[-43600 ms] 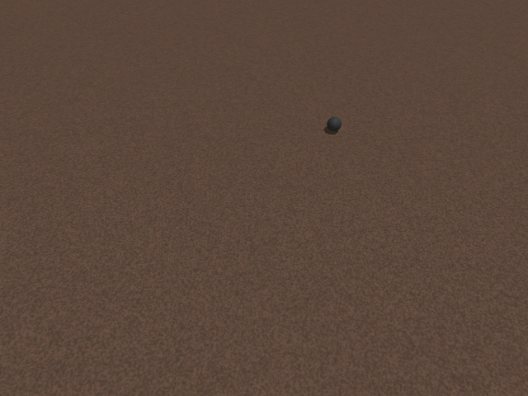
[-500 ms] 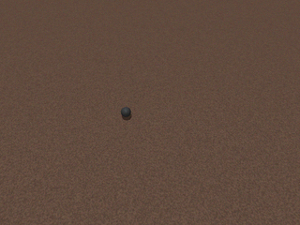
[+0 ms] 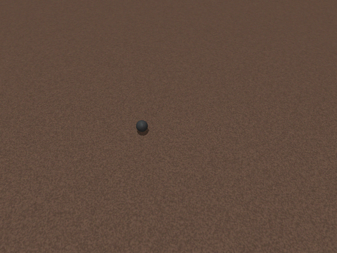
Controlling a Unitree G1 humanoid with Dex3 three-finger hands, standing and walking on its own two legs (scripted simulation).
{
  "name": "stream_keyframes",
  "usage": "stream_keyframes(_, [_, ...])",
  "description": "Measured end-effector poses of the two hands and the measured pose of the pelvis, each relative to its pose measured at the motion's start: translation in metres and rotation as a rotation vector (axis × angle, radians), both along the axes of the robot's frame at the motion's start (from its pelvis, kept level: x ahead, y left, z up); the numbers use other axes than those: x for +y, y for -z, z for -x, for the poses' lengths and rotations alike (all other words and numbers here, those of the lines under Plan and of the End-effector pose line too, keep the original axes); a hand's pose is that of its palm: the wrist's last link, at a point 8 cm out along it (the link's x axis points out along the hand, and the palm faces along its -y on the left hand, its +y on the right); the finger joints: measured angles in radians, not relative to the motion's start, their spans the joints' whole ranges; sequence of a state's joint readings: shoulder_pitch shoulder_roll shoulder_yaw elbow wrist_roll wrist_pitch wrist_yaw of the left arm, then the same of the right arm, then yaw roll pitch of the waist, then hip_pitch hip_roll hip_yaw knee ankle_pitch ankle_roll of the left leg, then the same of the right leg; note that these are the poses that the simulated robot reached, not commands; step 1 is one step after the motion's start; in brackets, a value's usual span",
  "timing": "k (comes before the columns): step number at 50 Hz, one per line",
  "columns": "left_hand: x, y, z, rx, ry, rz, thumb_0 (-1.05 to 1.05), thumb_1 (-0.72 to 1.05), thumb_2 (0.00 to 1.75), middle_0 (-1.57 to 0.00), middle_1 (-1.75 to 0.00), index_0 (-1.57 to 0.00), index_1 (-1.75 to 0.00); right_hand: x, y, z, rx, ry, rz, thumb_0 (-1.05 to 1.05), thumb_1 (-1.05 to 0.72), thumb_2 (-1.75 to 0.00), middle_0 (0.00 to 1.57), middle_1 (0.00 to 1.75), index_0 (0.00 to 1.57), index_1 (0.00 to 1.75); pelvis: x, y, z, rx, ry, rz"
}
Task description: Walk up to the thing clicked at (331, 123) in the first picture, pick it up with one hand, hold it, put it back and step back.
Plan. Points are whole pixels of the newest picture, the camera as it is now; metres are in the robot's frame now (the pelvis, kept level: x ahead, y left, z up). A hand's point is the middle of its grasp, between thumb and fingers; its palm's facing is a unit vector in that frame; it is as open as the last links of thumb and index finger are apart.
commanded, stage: step back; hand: left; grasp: from above
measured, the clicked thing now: (141, 125) +1.04 +0.19 -0.72
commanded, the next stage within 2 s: stand in 0.26 s
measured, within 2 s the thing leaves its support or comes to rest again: neither
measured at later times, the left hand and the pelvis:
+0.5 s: hand out of the picture +0.11 +0.25 -0.13, palm faces -0.02 -0.94 -0.34, open 7.4 cm; pelvis +0.02 +0.00 +0.02, yaw -1 degrees
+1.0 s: hand out of the picture +0.08 +0.25 -0.14, palm faces -0.05 -0.94 -0.33, open 7.4 cm; pelvis +0.01 +0.00 +0.02, yaw -1 degrees
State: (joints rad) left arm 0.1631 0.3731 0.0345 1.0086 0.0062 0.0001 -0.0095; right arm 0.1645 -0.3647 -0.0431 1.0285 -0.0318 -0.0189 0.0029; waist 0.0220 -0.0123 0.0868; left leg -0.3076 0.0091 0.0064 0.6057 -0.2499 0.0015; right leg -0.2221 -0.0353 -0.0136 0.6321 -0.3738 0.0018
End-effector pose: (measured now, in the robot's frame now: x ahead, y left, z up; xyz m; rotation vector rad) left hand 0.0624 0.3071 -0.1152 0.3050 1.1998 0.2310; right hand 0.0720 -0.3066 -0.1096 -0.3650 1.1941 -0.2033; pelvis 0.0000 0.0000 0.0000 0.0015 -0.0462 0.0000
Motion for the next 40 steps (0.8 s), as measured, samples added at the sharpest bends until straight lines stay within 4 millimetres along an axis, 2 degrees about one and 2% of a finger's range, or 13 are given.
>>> stream_keyframes(11, [0.000,-0.008,-0.030,-0.011,0.016,-0.002,0.00,0.91,0.90,-0.21,-0.30,-0.20,-0.30,0.022,-0.007,-0.053,-0.067,-0.015,-0.050,0.01,-0.91,-0.90,0.20,0.30,0.20,0.30,0.001,-0.009,-0.013,0.010,0.010,0.013])
stream_keyframes(17, [-0.004,-0.014,-0.037,-0.014,0.027,0.002,0.00,0.91,0.90,-0.21,-0.30,-0.20,-0.30,0.023,-0.012,-0.064,-0.092,-0.016,-0.065,0.01,-0.91,-0.90,0.20,0.30,0.20,0.30,0.001,-0.014,-0.016,0.003,0.012,0.010])
stream_keyframes(23, [-0.010,-0.017,-0.038,-0.005,0.038,0.014,0.00,0.91,0.90,-0.21,-0.30,-0.20,-0.30,0.019,-0.014,-0.056,-0.073,-0.004,-0.065,0.01,-0.91,-0.90,0.20,0.30,0.20,0.30,0.001,-0.019,-0.016,-0.002,0.011,0.007])
stream_keyframes(40, [-0.011,-0.016,-0.022,0.036,0.045,0.018,0.00,0.91,0.90,-0.21,-0.30,-0.20,-0.30,0.009,-0.011,-0.004,0.028,0.050,-0.051,0.01,-0.91,-0.90,0.20,0.30,0.20,0.30,0.000,-0.022,-0.010,-0.003,0.014,0.007])
